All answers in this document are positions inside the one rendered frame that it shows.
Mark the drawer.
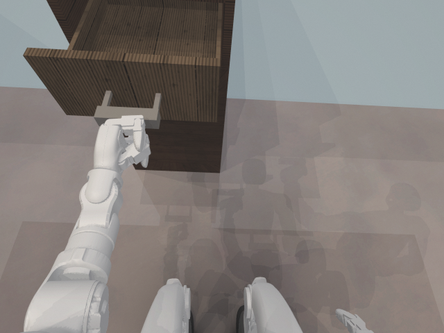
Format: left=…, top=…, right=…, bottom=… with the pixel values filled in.
left=23, top=0, right=223, bottom=122

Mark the left robot forearm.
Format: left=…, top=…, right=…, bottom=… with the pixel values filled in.
left=24, top=168, right=123, bottom=332

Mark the robot right thigh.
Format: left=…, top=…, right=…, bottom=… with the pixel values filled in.
left=244, top=282, right=303, bottom=333

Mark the robot left thigh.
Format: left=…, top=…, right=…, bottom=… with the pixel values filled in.
left=141, top=284, right=191, bottom=333

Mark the robot left upper arm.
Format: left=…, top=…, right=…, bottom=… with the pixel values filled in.
left=20, top=280, right=109, bottom=333

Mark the handle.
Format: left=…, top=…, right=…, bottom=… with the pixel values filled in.
left=94, top=90, right=162, bottom=129

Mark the left robot hand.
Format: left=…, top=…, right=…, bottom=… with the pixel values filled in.
left=94, top=115, right=151, bottom=176

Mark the right robot hand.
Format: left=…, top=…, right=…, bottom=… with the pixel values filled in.
left=336, top=309, right=374, bottom=333

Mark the cabinet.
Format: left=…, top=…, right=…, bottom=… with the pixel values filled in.
left=47, top=0, right=235, bottom=173

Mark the robot thigh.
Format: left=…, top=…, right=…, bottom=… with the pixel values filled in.
left=141, top=284, right=191, bottom=333
left=244, top=282, right=303, bottom=333

